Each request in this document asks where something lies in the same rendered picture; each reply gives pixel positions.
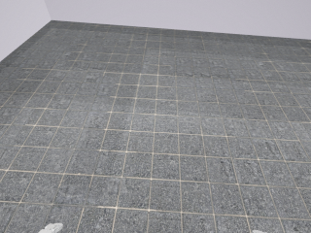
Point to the robot left hand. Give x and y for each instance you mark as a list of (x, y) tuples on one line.
[(52, 228)]

